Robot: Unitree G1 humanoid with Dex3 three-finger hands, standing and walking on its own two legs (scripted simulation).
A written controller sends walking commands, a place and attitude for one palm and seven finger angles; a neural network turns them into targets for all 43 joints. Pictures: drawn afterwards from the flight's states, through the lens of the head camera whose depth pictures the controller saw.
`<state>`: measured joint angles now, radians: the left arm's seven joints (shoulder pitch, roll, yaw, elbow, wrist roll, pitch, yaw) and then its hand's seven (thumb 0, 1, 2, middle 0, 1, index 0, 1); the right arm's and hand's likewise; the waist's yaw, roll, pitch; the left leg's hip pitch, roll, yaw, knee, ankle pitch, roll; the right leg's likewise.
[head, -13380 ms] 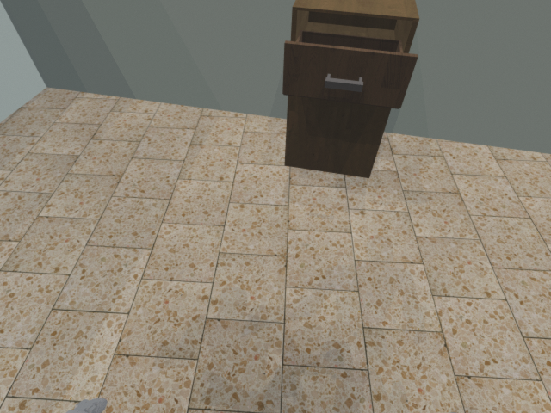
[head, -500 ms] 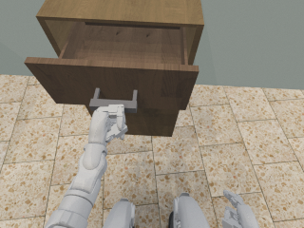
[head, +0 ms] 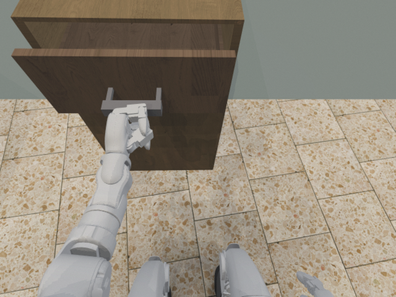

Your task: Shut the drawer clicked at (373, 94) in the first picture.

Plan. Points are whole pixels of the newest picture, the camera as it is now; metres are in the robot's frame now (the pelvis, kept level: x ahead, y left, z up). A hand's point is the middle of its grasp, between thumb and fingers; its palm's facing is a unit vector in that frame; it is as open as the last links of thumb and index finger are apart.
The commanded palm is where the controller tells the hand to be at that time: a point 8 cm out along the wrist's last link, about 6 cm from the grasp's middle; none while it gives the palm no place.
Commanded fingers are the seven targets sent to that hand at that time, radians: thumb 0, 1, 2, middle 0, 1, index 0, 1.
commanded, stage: push the drawer shut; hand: left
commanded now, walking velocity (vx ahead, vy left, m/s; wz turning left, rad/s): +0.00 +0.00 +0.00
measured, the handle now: (133, 100) +0.52 +0.11 +0.03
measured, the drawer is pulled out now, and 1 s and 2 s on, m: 0.10 0.00 0.00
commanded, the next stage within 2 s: pull the fist back off the drawer in 0.94 s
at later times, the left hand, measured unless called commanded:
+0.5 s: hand (151, 101) +0.51 +0.08 +0.03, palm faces -0.05 -1.00 -0.05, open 2.9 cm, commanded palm +0.50 +0.12 +0.04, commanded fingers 0.00 0.90 0.90 -1.40 -1.60 -1.40 -1.60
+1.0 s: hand (153, 94) +0.53 +0.07 +0.03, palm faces -0.04 -1.00 -0.06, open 2.8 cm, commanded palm +0.55 +0.11 +0.04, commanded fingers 0.00 0.90 0.90 -1.40 -1.60 -1.40 -1.60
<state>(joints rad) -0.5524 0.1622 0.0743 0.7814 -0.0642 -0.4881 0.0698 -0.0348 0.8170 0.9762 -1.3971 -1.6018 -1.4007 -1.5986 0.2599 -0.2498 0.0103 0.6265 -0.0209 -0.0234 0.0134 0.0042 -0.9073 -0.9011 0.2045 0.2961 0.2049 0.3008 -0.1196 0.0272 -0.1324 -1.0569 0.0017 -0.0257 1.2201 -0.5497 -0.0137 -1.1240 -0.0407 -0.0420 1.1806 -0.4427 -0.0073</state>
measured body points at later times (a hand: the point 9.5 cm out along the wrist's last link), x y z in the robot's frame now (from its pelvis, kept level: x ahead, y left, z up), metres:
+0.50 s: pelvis +0.00 +0.01 -0.01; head +0.15 +0.01 +0.41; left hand +0.51 +0.13 +0.04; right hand +0.02 -0.25 -0.13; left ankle +0.01 +0.13 -0.63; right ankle +0.06 -0.12 -0.63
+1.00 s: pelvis -0.01 +0.01 -0.01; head +0.16 +0.02 +0.40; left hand +0.53 +0.13 +0.04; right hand -0.01 -0.25 -0.13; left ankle +0.01 +0.13 -0.63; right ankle +0.06 -0.12 -0.63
